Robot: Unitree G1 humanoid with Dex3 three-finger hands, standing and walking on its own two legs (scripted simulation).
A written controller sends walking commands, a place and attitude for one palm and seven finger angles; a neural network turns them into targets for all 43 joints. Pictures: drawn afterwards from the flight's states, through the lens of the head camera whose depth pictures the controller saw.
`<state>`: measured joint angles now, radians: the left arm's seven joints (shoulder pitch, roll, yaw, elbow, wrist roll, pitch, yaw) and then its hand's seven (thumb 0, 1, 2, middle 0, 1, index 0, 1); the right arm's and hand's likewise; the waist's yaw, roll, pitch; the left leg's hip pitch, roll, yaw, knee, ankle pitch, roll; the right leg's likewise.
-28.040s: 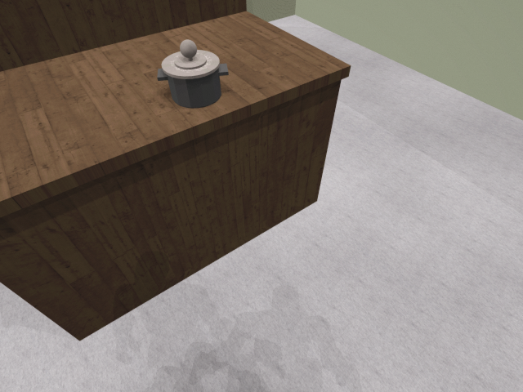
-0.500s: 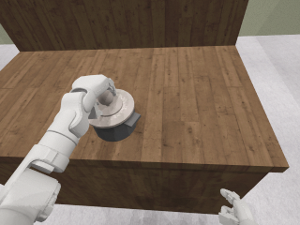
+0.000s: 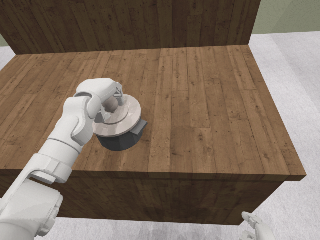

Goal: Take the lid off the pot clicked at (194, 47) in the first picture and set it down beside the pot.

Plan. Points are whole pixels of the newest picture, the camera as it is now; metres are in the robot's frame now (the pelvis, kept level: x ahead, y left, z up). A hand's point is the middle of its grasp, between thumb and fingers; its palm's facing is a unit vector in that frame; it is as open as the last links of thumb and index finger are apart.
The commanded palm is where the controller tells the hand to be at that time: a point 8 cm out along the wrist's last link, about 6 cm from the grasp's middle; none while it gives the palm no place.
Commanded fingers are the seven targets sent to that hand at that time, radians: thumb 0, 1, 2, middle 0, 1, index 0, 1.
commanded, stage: close the fingers and squeeze the knob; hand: left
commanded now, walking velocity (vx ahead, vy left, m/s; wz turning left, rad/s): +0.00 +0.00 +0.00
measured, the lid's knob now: (109, 104) +0.44 +0.15 +0.11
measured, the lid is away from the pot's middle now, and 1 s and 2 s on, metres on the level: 0.01 0.01 0.01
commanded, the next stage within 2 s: lift the lid straight up in 0.88 s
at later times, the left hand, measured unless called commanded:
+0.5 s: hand (103, 109) +0.41 +0.16 +0.12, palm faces -0.28 -0.05 -0.96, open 7.2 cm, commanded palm +0.39 +0.16 +0.19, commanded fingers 0.00 0.56 0.81 -0.94 -1.02 -0.78 -0.94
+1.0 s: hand (104, 111) +0.40 +0.15 +0.12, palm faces -0.29 -0.04 -0.96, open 7.1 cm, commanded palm +0.39 +0.16 +0.19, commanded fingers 0.00 0.82 0.85 -1.25 -1.12 -0.80 -0.99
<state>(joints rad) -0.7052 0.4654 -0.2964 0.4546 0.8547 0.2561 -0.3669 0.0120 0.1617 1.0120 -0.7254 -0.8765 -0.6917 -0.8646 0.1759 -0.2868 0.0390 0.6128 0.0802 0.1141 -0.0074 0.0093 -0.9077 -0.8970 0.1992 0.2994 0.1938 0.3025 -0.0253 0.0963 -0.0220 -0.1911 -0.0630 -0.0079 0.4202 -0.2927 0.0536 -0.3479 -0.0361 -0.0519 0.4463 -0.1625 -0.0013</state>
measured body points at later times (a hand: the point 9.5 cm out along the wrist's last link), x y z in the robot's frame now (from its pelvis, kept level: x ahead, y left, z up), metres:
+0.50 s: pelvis +0.00 +0.00 +0.00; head +0.02 -0.04 +0.45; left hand +0.42 +0.16 +0.17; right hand +0.17 -0.23 -0.12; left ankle -0.05 +0.09 -0.74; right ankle +0.04 -0.12 -0.74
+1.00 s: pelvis +0.00 +0.00 +0.00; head +0.02 -0.04 +0.45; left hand +0.41 +0.15 +0.17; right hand +0.17 -0.23 -0.12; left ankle -0.05 +0.09 -0.74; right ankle +0.04 -0.12 -0.74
